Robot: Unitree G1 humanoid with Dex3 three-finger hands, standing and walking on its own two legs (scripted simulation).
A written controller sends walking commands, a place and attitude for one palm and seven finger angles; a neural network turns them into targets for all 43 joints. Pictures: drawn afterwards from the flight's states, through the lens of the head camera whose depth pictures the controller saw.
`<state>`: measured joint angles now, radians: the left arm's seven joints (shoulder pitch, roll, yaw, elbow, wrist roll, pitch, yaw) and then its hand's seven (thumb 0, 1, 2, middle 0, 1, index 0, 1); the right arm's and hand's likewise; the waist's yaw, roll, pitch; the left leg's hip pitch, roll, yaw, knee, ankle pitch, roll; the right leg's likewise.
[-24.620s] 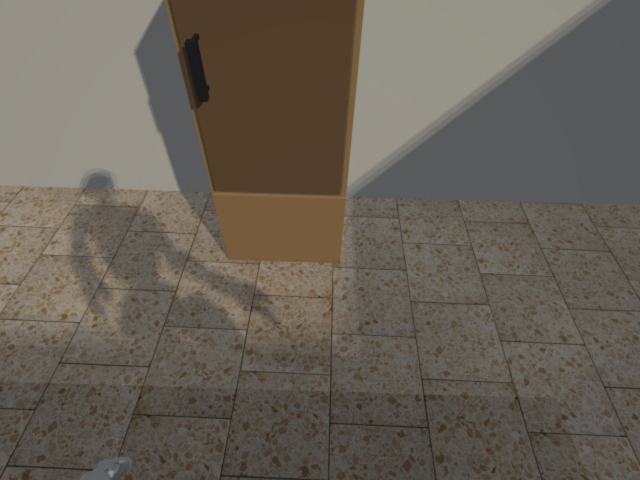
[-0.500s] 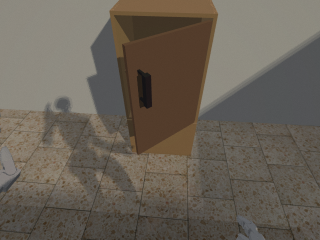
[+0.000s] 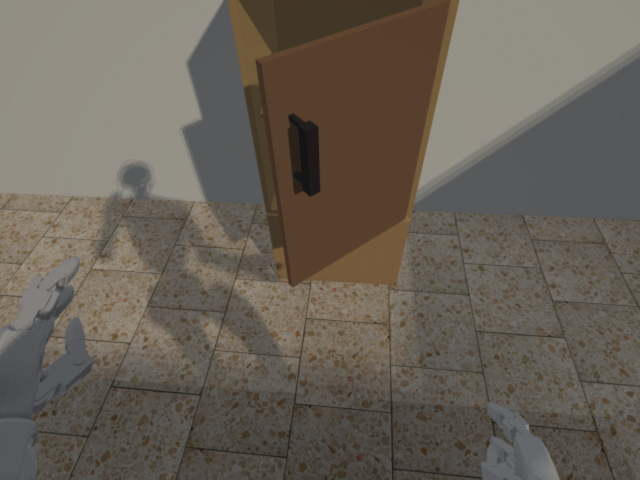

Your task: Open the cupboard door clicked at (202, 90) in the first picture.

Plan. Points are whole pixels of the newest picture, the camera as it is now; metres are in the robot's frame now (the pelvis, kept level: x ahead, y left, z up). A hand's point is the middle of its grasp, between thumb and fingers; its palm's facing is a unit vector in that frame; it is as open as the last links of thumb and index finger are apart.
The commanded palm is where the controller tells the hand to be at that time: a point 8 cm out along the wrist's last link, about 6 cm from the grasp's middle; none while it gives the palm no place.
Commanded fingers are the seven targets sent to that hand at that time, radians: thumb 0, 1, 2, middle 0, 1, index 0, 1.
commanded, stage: let the arm hang, fingers relaxed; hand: left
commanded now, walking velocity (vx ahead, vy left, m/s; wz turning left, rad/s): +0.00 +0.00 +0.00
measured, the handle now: (303, 155) +0.63 +0.07 +0.05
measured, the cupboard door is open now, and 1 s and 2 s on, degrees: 41 41 41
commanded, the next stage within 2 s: look to check the result in 1.04 s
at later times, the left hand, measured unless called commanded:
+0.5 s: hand out of the picture -0.03 +0.20 -0.16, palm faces +0.04 -0.96 -0.27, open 7.3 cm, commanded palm none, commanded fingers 0.00 0.90 0.90 -0.20 -0.30 -0.20 -0.30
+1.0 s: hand out of the picture +0.04 +0.19 -0.16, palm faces +0.03 -0.97 -0.25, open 7.4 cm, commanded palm none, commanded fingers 0.00 0.90 0.90 -0.20 -0.30 -0.20 -0.30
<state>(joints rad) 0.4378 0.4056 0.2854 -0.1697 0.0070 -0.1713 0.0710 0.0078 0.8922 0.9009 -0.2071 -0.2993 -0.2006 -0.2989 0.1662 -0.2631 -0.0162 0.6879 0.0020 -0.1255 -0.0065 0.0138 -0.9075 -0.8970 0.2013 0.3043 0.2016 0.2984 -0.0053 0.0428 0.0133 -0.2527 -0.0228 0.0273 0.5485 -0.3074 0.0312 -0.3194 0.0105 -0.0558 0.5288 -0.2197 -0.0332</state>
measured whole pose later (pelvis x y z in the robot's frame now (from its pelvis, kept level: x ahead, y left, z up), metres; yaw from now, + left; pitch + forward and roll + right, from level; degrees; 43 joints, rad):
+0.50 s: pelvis -0.03 -0.01 +0.01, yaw +1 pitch -1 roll +0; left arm 0.27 0.22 0.02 1.09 0.01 0.02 0.01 0.01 0.93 0.90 -0.21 -0.30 -0.20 -0.30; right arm 0.32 -0.21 0.00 1.09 -0.03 0.03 -0.01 0.01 -0.91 -0.90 0.20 0.30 0.20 0.30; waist -0.01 0.03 0.07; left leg -0.21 -0.02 0.00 0.46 -0.22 0.02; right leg -0.26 0.02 -0.07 0.42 -0.14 -0.05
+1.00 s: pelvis -0.01 -0.01 +0.01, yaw +1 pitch -2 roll +1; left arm 0.16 0.19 0.02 1.13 0.01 -0.01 0.02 0.01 0.90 0.90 -0.20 -0.30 -0.20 -0.30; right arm 0.22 -0.22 0.00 1.12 -0.02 -0.01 -0.02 0.01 -0.91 -0.90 0.20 0.30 0.20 0.30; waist -0.01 0.02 0.05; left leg -0.14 -0.03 0.01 0.38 -0.21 0.02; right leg -0.22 0.01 -0.06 0.39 -0.15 -0.04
